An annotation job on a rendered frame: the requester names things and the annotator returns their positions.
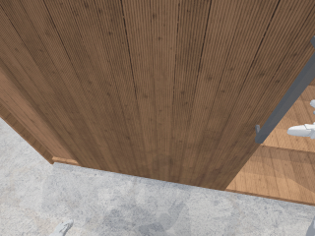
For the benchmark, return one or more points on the robot left hand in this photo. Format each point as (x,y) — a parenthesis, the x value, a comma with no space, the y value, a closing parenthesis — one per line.
(62,228)

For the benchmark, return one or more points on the handle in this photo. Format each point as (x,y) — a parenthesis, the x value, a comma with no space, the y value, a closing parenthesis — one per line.
(301,82)

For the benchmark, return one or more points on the robot right hand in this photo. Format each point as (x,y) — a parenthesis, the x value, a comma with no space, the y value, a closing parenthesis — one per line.
(306,130)

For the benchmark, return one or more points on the wardrobe door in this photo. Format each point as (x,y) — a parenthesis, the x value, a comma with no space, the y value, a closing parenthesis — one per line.
(22,110)
(169,90)

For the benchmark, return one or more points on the robot right upper arm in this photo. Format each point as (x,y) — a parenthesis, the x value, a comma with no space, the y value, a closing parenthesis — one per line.
(311,228)

